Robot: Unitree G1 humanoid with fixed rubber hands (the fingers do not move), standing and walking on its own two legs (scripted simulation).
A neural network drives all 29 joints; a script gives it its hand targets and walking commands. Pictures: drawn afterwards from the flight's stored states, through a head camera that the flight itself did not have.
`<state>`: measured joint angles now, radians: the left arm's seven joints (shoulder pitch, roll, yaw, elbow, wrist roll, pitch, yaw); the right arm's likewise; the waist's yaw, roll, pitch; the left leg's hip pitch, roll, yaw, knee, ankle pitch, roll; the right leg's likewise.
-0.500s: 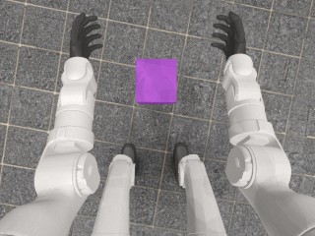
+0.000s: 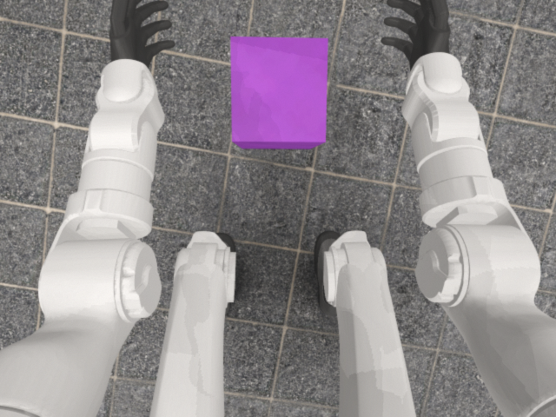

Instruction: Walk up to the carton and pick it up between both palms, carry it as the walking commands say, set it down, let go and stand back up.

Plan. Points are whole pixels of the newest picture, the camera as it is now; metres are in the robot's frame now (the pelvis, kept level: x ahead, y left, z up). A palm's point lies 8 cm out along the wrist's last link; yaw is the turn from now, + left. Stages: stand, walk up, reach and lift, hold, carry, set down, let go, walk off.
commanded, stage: reach and lift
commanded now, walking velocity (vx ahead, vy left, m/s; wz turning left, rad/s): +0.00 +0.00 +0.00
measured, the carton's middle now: (277, 103) +0.52 +0.00 -0.41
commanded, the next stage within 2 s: none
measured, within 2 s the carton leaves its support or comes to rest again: leaves its support in 1.98 s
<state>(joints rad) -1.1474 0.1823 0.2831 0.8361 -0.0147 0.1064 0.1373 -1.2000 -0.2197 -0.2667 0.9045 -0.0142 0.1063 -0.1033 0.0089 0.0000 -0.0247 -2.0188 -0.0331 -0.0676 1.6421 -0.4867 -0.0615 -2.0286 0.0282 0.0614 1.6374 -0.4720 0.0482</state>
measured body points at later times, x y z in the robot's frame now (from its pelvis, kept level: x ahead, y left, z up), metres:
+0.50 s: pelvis -0.01 +0.00 -0.10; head +0.36 -0.01 +0.15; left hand +0.53 +0.17 -0.29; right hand +0.53 -0.17 -0.29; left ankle +0.09 +0.14 -0.48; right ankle +0.09 -0.13 -0.48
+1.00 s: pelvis -0.02 +0.00 -0.14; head +0.36 +0.00 +0.09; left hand +0.53 +0.17 -0.34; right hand +0.53 -0.17 -0.34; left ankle +0.09 +0.14 -0.48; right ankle +0.09 -0.13 -0.48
